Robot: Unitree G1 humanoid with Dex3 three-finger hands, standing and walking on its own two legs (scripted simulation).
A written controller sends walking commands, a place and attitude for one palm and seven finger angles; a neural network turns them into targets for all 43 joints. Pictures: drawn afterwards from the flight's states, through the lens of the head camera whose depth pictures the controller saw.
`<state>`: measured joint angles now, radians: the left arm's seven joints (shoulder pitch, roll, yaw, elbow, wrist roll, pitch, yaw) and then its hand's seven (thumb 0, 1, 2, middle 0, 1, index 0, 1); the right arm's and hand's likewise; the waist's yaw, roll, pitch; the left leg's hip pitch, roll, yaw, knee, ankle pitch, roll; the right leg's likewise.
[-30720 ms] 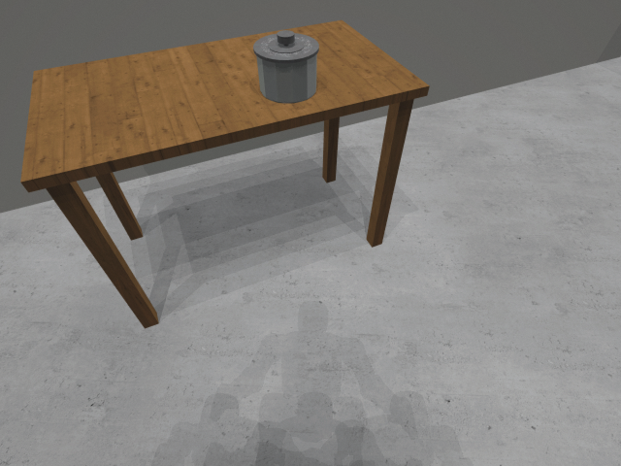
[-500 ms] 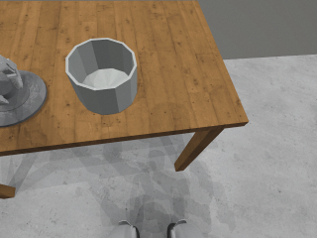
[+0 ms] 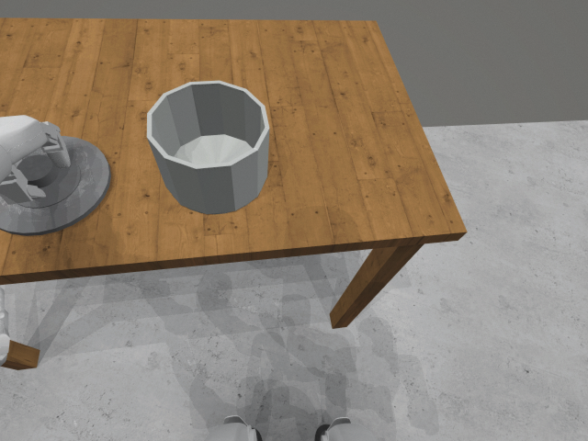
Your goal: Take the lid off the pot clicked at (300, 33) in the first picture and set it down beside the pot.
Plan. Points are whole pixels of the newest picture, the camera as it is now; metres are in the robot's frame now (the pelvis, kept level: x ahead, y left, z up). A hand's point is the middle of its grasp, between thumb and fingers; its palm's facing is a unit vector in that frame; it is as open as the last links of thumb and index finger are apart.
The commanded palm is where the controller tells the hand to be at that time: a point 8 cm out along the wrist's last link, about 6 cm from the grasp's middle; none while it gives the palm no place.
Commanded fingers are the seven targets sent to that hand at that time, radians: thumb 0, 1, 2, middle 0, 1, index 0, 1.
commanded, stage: open the fingers wide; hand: left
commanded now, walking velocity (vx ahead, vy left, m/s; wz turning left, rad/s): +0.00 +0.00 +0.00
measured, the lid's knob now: (37, 171) +0.48 +0.34 +0.02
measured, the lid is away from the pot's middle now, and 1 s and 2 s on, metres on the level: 0.24 0.24 0.24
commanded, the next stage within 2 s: raise the empty hand in 0.56 s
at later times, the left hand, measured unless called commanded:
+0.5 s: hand (26, 183) +0.45 +0.33 +0.05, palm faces -0.47 -0.10 -0.88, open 10.8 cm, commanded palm +0.47 +0.33 +0.10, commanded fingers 0.00 0.02 0.59 -0.33 -0.90 -0.33 -0.90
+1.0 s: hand (2, 170) +0.44 +0.34 +0.08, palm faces -0.45 -0.11 -0.89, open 11.0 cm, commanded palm +0.47 +0.34 +0.14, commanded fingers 0.00 0.02 0.59 -0.33 -0.90 -0.33 -0.90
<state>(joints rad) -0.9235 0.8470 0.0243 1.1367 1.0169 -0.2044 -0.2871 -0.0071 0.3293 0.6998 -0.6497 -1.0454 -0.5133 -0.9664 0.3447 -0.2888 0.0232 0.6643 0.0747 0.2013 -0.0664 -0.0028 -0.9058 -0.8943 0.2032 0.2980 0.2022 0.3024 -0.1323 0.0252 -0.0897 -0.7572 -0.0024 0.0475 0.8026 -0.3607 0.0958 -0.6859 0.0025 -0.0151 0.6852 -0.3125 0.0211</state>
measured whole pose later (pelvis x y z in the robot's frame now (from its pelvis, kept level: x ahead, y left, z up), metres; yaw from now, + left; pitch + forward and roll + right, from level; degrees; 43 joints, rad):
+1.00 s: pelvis +0.01 -0.01 +0.01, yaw +1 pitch +16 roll -3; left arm -0.90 0.88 0.04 1.10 1.00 -0.20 -0.33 0.00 0.02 0.59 -0.34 -0.90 -0.34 -0.90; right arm 0.33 -0.30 0.02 0.68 0.09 0.19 -0.08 0.00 -0.91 -0.89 0.20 0.30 0.20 0.30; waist -0.12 0.03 -0.08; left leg -0.68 0.00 0.04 0.76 -0.35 0.08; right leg -0.61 0.01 -0.02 0.64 -0.30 0.03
